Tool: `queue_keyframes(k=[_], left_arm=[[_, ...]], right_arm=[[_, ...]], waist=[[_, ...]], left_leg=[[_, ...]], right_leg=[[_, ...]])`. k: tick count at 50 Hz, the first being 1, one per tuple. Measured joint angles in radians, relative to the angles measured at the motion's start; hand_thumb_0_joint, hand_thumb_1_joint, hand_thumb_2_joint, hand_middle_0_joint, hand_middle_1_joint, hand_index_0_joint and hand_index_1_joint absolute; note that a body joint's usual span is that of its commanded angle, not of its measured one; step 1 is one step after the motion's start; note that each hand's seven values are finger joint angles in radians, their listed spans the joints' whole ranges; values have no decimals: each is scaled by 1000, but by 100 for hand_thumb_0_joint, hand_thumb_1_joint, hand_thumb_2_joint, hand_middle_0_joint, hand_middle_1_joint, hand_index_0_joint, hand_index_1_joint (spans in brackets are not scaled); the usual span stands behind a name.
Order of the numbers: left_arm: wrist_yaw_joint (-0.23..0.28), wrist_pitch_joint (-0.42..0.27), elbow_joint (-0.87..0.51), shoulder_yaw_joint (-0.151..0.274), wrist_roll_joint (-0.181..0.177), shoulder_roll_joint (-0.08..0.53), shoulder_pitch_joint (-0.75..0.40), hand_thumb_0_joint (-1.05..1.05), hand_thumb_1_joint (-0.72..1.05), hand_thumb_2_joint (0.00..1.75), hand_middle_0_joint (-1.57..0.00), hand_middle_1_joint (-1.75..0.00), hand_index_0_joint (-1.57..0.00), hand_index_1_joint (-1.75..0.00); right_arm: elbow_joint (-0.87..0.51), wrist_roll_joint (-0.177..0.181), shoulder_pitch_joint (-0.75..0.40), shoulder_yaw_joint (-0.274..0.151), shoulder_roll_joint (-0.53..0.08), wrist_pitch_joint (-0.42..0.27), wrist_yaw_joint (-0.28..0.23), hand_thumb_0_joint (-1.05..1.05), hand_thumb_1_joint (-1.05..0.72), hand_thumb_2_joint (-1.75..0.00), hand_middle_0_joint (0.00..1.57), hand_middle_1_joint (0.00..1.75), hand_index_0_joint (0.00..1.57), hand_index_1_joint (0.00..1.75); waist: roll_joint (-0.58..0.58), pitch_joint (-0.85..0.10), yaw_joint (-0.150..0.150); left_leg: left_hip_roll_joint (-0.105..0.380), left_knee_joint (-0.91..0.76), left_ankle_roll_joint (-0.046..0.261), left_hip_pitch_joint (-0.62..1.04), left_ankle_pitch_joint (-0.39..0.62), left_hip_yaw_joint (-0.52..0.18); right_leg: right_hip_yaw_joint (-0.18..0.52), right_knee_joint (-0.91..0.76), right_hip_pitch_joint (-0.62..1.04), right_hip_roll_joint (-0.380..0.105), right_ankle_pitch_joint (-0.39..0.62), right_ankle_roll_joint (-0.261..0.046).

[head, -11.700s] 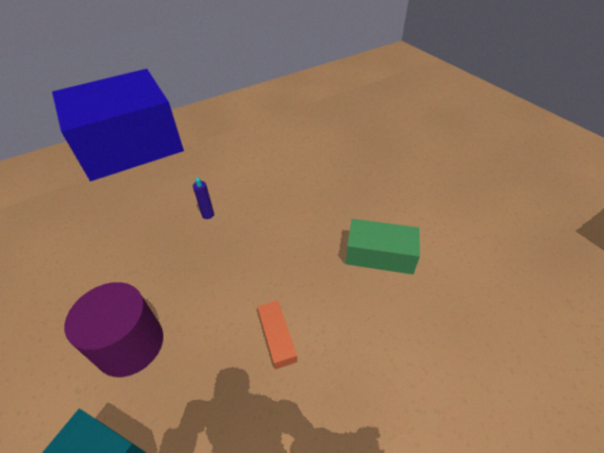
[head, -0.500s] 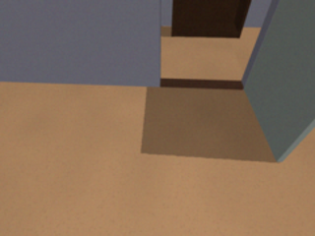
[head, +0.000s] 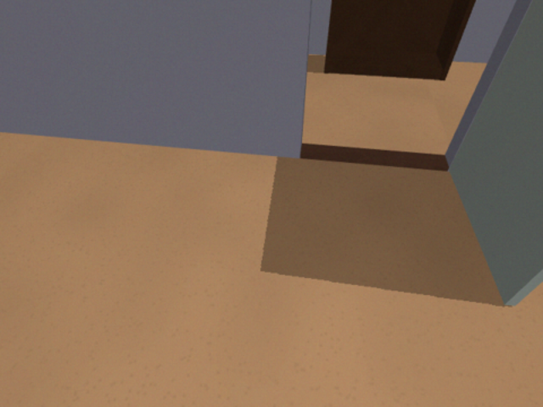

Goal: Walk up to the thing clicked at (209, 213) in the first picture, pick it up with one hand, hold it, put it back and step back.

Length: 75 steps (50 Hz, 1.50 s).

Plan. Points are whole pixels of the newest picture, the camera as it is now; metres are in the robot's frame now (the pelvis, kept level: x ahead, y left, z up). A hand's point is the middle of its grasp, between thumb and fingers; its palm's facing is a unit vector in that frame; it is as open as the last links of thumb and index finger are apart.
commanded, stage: walk up
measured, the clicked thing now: out of the picture -0.38 +1.26 -0.66
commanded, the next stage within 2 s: none
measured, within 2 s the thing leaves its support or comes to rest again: neither
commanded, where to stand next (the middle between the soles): +0.40 +0.08 m, yaw +13 degrees
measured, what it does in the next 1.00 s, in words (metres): walks ahead, turning left: left foot, then right foot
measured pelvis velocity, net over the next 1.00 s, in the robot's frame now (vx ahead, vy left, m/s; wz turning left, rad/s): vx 0.33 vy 0.03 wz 0.58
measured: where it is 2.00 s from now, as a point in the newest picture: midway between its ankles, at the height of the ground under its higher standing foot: (272, 381)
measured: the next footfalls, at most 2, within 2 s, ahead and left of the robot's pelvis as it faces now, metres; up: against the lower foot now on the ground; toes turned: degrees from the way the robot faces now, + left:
left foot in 0.12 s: +0.16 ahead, +0.17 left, +0.00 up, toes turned +7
right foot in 0.60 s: +0.36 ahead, -0.06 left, +0.00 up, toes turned +19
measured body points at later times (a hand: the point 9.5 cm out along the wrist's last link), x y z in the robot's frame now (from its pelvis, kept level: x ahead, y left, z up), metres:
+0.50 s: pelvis +0.15 +0.05 +0.00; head +0.16 +0.07 +0.45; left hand +0.19 +0.38 -0.11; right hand +0.23 -0.25 -0.10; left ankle +0.12 +0.16 -0.74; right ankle +0.29 -0.07 -0.71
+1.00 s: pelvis +0.33 +0.03 -0.03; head +0.35 +0.08 +0.42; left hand +0.17 +0.32 -0.15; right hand +0.61 -0.18 -0.10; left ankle +0.35 +0.17 -0.74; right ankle +0.33 -0.07 -0.73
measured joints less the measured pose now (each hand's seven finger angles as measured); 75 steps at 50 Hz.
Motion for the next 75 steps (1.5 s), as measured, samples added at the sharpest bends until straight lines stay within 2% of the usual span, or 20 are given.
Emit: queue_keyframes(k=[4, 7, 8, 10, 12, 14, 22, 30, 31, 34, 37, 44, 48, 50, 54, 61, 64, 66, 69, 75], left_arm=[[-3, 0, -25, 21, 6, 32, 43, 0, 90, 89, -21, -30, -21, -30], [-8, 9, -39, 29, 1, 71, 65, 0, 90, 89, -21, -30, -21, -30], [-7, 16, -41, 31, -1, 81, 70, 1, 90, 89, -21, -30, -21, -30], [-5, 37, -36, 30, -9, 82, 64, 1, 90, 89, -21, -30, -21, -30], [-9, 46, -43, 19, -19, 87, 52, 1, 91, 90, -21, -30, -21, -30], [-14, 39, -58, 13, -26, 87, 45, 1, 91, 90, -20, -30, -21, -30], [-51, 44, -167, 30, -3, 68, 4, 1, 91, 90, -21, -30, -21, -30], [-57, 25, -231, 40, 0, 46, 3, 1, 90, 90, -21, -30, -21, -30], [-51, 14, -239, 41, 6, 40, 1, 1, 90, 89, -21, -30, -21, -30], [-42, 0, -255, 33, 6, 22, 6, 1, 90, 89, -21, -30, -21, -30], [-39, -1, -256, 22, -2, 4, 35, 1, 90, 89, -21, -30, -21, -30], [-32, 9, -257, 19, -7, 40, 131, 1, 90, 89, -21, -30, -21, -30], [-20, 40, -257, 13, -15, 61, 168, 1, 90, 89, -21, -30, -21, -30], [-11, 60, -247, 9, -26, 61, 165, 1, 90, 90, -21, -30, -21, -30], [2, 94, -235, -8, -33, 50, 128, 1, 91, 90, -21, -30, -21, -30], [3, 60, -238, -9, -43, 32, 91, 1, 91, 89, -21, -30, -21, -30], [16, 36, -237, -7, -24, 30, 90, 0, 90, 89, -21, -30, -21, -30], [24, 37, -223, -14, -17, 33, 82, 0, 90, 89, -21, -30, -21, -30], [37, 30, -201, -15, -12, 23, 68, 0, 90, 89, -21, -30, -21, -30], [35, 10, -210, -1, 1, 73, 77, 0, 90, 89, -21, -31, -21, -30]], right_arm=[[-47, -1, 33, -23, -29, -12, 20, 1, -90, -90, 20, 30, 20, 30], [-79, -3, 44, -40, -38, -34, 24, 1, -90, -90, 20, 30, 20, 30], [-89, -4, 42, -47, -37, -44, 20, 1, -90, -90, 20, 30, 20, 30], [-116, 2, 50, -52, -33, -60, 11, 1, -90, -90, 20, 30, 20, 30], [-135, 13, 70, -40, -17, -63, 5, 1, -90, -90, 20, 30, 20, 30], [-149, 20, 95, -23, -2, -67, -2, 1, -90, -90, 20, 30, 20, 30], [-202, 24, 206, 20, 38, -72, -14, 1, -90, -90, 21, 30, 21, 30], [-269, 18, 249, 18, 6, -84, -39, 1, -90, -90, 21, 30, 21, 30], [-273, 20, 246, 15, -4, -83, -45, 1, -90, -90, 21, 30, 21, 30], [-249, 23, 208, 12, -20, -70, -64, 1, -90, -90, 21, 30, 21, 30], [-239, 24, 185, 9, -45, -80, -52, 1, -90, -90, 21, 30, 20, 30], [-267, 22, 137, 3, -50, -87, -34, 1, -90, -90, 20, 30, 20, 30], [-292, 20, 103, 3, -48, -93, -50, 1, -90, -90, 20, 30, 20, 30], [-313, 10, 83, -1, -47, -99, -66, 1, -90, -90, 20, 30, 20, 30], [-351, 32, 40, 16, -26, -84, -88, 1, -90, -90, 21, 30, 20, 30], [-377, 13, 9, 32, -32, -43, -76, 1, -90, -90, 21, 30, 21, 30], [-369, 11, -1, 15, -40, -4, -72, 1, -90, -90, 21, 30, 21, 30], [-345, 7, -1, 5, -35, 17, -73, 1, -90, -90, 21, 30, 21, 30], [-317, 11, 11, -10, -53, 20, -54, 1, -90, -90, 21, 30, 20, 30], [-254, 12, 46, -19, -61, 19, -23, 1, -90, -90, 21, 30, 20, 30]], waist=[[6, 26, 7], [-21, 54, -1], [-43, 67, 0], [-48, 78, -21], [-56, 79, -33], [-65, 77, -34], [-73, 54, -46], [-52, 19, -39], [-34, 21, -31], [-13, 31, -20], [1, 32, 0], [-25, 63, 43], [-50, 91, 59], [-64, 107, 49], [-78, 129, 34], [-25, 97, 6], [17, 79, 7], [8, 75, 16], [26, 79, 17], [17, 87, 12]], left_leg=[[43, -9, -7, -63, -5, -6], [41, -124, -8, -44, 146, 16], [20, -102, -3, -41, 171, 34], [-2, -58, 12, -47, 126, 32], [-22, -94, 27, -15, 120, 23], [-36, -152, 33, 31, 132, 19], [-82, -284, 27, 141, 143, -92], [-84, -178, -23, 160, 0, -198], [-74, -106, -13, 135, -33, -206], [-63, 193, 15, 4, -81, -124], [-34, 291, 18, -86, -22, -39], [9, 59, 7, -151, 64, 19], [-20, -116, 30, -97, 233, 50], [-46, -96, 40, -91, 169, 41], [-57, -48, 34, -90, 141, 14], [-39, 41, -5, -144, 99, -77], [-52, 180, 8, -211, -9, -142], [-98, 347, -1, -249, -114, -143], [-96, 472, -14, -267, -78, -114], [-28, 218, -19, -146, -120, -38]], right_leg=[[-35, -11, 54, -16, -29, 21], [-52, 113, 45, -62, -122, 45], [-43, 220, 9, -98, -158, 28], [32, 487, -106, -72, -225, -12], [72, 673, -217, -35, -199, -39], [70, 721, -303, -29, -139, -48], [92, 447, -430, -13, -9, 7], [102, 191, -332, 25, 70, -22], [84, 196, -327, 37, 113, -17], [24, 237, -301, 29, 59, -17], [-20, 178, -230, 20, 46, -29], [-105, 127, -124, 16, -12, -41], [-139, 261, -129, -7, -125, -34], [-111, 453, -197, -24, -195, -28], [4, 781, -362, -1, -264, -10], [45, 521, -378, -30, -142, -19], [15, 478, -361, -20, -107, 22], [10, 496, -362, -48, -121, 22], [-12, 444, -332, -75, -98, 21], [-56, 398, -309, -127, -84, 26]])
